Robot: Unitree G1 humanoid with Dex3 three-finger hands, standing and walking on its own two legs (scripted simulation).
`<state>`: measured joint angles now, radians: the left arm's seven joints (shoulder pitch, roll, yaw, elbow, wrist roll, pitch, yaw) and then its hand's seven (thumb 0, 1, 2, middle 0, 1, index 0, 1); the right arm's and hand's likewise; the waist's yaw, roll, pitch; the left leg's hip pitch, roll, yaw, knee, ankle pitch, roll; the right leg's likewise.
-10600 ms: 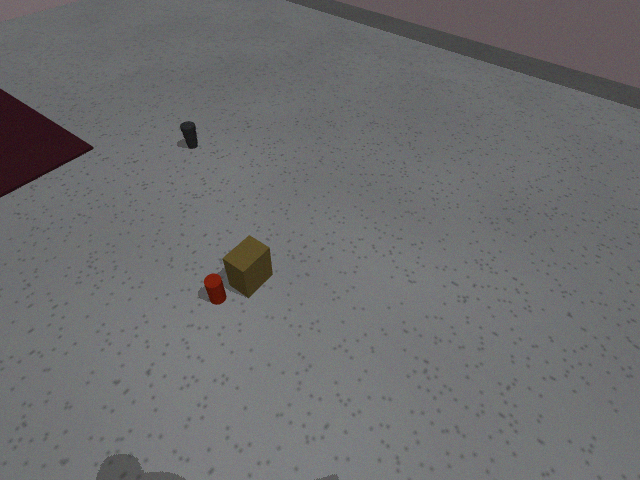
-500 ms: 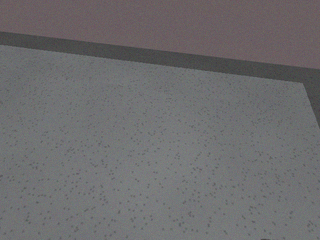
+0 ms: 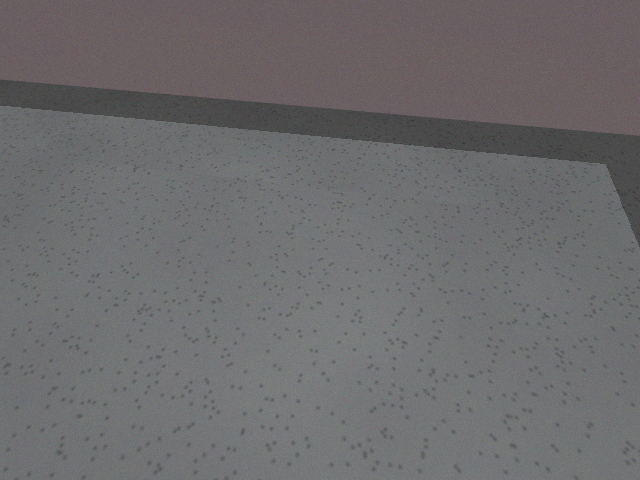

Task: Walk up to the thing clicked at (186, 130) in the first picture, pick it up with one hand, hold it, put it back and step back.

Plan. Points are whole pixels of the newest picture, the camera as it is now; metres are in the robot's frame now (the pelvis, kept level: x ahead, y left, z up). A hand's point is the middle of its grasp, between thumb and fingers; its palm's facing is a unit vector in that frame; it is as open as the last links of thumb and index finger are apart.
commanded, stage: stand
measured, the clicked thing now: out of the picture +0.13 +1.42 -0.72
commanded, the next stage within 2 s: walk up in 0.50 s
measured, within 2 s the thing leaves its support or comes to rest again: neither
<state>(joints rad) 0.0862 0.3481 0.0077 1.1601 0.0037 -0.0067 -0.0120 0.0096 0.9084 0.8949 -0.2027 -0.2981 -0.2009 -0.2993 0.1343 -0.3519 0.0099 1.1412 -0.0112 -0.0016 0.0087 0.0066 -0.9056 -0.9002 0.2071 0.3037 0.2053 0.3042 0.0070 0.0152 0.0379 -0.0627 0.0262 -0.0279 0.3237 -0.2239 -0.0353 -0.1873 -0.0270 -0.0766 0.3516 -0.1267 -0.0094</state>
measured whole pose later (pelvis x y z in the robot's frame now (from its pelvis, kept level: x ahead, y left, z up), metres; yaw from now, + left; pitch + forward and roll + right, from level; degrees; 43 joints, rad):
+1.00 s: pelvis -0.01 -0.01 -0.03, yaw +24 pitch -1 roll +1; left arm -0.01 0.41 0.09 0.78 0.03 0.10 -0.07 0.01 0.91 0.90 -0.20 -0.30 -0.20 -0.30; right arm 0.38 -0.38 -0.06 0.84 -0.04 0.00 -0.03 0.01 -0.90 -0.90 0.21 0.30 0.21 0.30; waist -0.05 -0.15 0.14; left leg -0.32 -0.04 -0.11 0.67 -0.33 -0.02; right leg -0.48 -0.06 0.00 1.10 -0.52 0.00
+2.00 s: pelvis +0.02 -0.06 -0.03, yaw +66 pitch -2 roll +0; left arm 0.26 0.41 0.05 0.80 0.00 0.02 -0.02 0.01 0.91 0.89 -0.20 -0.30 -0.20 -0.30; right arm 0.25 -0.41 -0.03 0.72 -0.02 -0.01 -0.01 0.01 -0.90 -0.90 0.21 0.30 0.21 0.30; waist 0.02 -0.04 0.11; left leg -0.32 -0.08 -0.12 0.70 -0.34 0.02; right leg -0.44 -0.09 -0.02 0.90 -0.44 -0.01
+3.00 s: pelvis +0.02 -0.06 -0.02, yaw +81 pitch -3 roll +0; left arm 0.14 0.37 0.01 1.03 0.00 0.00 -0.01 0.01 0.91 0.89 -0.20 -0.30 -0.20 -0.30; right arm 0.09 -0.37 0.01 1.02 0.01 -0.02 0.00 0.01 -0.91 -0.90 0.21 0.30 0.21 0.30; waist 0.03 0.01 0.07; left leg -0.29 -0.01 -0.09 0.58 -0.25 -0.02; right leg -0.20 -0.07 -0.05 0.57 -0.33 0.04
